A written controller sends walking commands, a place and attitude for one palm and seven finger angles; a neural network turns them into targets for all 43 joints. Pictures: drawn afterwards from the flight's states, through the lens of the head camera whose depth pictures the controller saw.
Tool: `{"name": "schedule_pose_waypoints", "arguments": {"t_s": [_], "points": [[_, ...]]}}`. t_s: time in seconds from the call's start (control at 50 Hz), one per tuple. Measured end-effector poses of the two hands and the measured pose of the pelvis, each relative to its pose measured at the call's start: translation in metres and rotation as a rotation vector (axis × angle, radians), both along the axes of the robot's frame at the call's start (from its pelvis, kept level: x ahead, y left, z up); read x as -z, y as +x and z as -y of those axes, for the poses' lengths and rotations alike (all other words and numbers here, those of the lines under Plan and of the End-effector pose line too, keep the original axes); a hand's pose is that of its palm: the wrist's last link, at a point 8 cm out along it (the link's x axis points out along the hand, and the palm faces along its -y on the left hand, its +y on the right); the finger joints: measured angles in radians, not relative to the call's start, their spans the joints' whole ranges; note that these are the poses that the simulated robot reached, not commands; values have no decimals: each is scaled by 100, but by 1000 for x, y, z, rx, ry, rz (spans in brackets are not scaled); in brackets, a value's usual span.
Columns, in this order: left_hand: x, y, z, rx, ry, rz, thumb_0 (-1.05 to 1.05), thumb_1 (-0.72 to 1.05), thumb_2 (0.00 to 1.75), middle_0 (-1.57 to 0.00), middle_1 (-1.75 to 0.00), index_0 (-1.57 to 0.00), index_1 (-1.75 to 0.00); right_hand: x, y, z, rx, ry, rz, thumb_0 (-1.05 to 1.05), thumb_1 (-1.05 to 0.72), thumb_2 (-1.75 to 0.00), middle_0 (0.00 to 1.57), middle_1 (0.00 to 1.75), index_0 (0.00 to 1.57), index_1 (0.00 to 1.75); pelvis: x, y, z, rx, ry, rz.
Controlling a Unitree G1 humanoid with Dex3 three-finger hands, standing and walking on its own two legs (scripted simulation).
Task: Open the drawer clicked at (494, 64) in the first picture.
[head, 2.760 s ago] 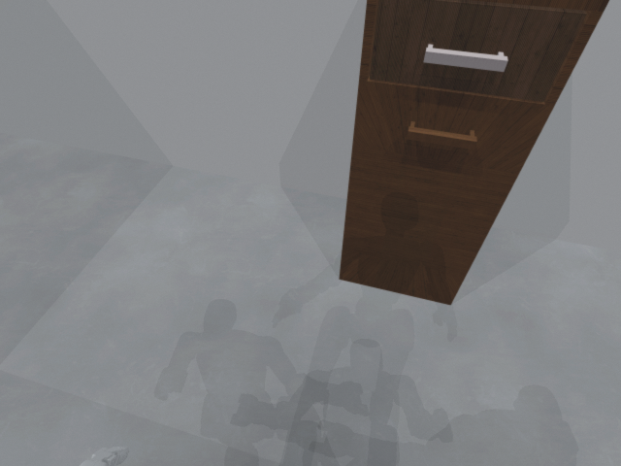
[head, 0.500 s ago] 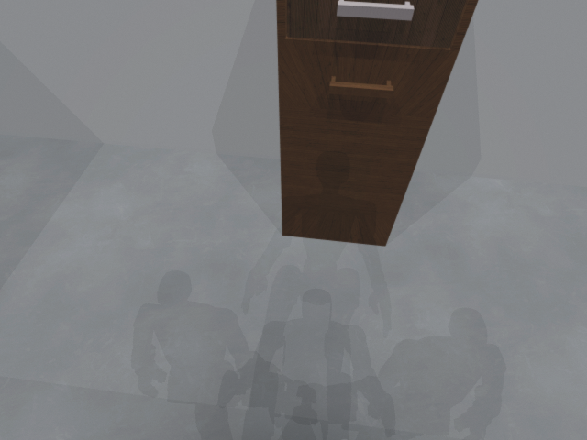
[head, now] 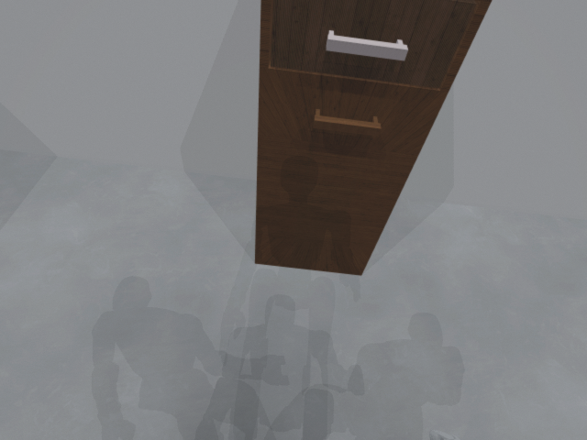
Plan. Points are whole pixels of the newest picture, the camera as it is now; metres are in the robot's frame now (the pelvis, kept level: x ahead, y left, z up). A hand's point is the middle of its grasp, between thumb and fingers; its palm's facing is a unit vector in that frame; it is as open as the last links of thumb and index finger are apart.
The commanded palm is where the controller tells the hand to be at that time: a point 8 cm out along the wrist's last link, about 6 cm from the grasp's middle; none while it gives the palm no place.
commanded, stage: take the last steps up to it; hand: left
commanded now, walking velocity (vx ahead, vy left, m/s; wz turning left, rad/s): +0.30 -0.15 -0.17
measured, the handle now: (365, 43) +0.82 -0.04 +0.16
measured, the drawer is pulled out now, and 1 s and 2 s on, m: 0.00 0.00 0.00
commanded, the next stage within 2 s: come to a stop and stand still in 0.58 s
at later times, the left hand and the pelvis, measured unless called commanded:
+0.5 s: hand (260, 326) +0.34 +0.09 -0.18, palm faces -0.19 -0.97 -0.16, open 7.4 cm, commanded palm none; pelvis +0.20 -0.07 -0.01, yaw -6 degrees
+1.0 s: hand (283, 332) +0.33 +0.04 -0.18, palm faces +0.00 -0.99 -0.17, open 7.3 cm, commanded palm none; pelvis +0.31 -0.12 +0.00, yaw -6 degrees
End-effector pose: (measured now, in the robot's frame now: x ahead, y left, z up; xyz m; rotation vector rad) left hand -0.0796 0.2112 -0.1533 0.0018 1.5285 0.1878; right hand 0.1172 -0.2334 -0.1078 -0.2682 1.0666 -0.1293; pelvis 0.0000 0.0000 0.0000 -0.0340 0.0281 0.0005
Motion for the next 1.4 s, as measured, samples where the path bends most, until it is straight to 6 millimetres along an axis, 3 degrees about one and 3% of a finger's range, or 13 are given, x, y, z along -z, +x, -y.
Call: {"name": "schedule_pose_waypoints", "arguments": {"t_s": [0.08,0.26,0.42,0.48,0.54,0.6,0.76,0.84,0.92,1.02,1.14,1.26,1.4], "points": [[3,58,-17,81,-13,29,1,90,89,-20,-30,-20,-30,-7,-8,-8,72,-2,-15,0,-91,-90,20,30,20,29,-6,27,-5,45,0,24],[-12,226,-31,193,33,232,0,91,89,-19,-30,-20,-30,-13,-82,5,268,-30,-304,0,-94,-90,20,30,20,30,-19,91,4,81,-22,22],[-11,359,31,333,17,287,0,91,90,-19,-30,-19,-30,-5,-125,-2,408,79,-597,0,-92,-90,20,30,20,29,-6,157,42,103,5,10],[-4,406,63,363,23,339,0,91,89,-19,-30,-20,-30,6,-122,5,446,135,-690,1,-91,-90,20,30,20,29,8,189,66,102,21,11],[-4,431,88,351,37,376,0,91,89,-20,-30,-20,-30,18,-92,23,449,166,-704,1,-91,-90,20,30,20,29,12,210,86,106,21,28],[-10,433,104,317,41,354,0,91,89,-20,-30,-20,-30,25,-33,50,418,162,-593,1,-91,-90,20,30,20,29,4,230,100,101,23,46],[-24,439,106,245,104,321,-2,94,89,-20,-30,-20,-30,30,149,109,271,100,-223,1,-92,-90,20,30,20,29,-6,276,120,76,-12,43],[-16,433,114,207,85,277,-1,93,89,-20,-30,-20,-30,25,203,124,230,61,-141,2,-96,-90,20,30,20,29,-4,295,121,86,-26,49],[-4,421,118,164,61,216,0,93,89,-20,-30,-20,-30,21,237,121,199,54,-110,1,-95,-90,20,30,20,29,-1,307,122,90,-10,68],[-6,403,118,150,61,141,0,91,89,-20,-30,-20,-30,19,250,111,165,73,-101,1,-93,-90,20,30,20,29,-4,303,120,110,19,67],[-19,381,111,163,118,107,0,91,89,-20,-30,-20,-30,26,239,120,161,101,-105,0,-93,-90,20,30,20,30,-6,280,127,118,23,47],[-20,357,123,190,172,133,0,91,89,-20,-30,-20,-30,39,203,150,195,138,-111,0,-92,-90,20,30,20,30,3,257,156,121,48,49],[-32,337,159,185,117,142,0,90,89,-20,-30,-20,-30,27,148,178,232,131,-205,0,-92,-90,20,30,20,29,-14,253,175,123,58,55]]}}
